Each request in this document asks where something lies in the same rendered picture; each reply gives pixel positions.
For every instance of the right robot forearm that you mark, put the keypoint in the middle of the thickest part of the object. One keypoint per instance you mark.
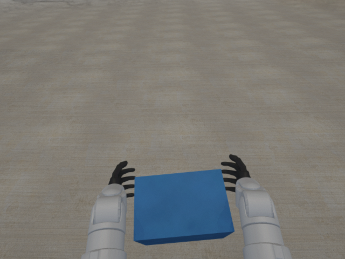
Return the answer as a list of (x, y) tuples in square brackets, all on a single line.
[(259, 222)]

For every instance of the robot left hand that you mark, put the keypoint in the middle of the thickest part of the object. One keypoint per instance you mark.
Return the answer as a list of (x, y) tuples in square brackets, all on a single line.
[(117, 176)]

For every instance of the robot right hand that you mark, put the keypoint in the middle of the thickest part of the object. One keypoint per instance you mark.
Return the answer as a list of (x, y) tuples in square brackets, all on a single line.
[(241, 171)]

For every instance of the carton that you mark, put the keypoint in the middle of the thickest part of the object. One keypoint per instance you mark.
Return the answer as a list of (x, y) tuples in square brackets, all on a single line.
[(181, 207)]

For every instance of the left robot forearm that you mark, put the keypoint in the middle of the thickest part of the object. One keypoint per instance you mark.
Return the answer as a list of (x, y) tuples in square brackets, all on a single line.
[(107, 225)]

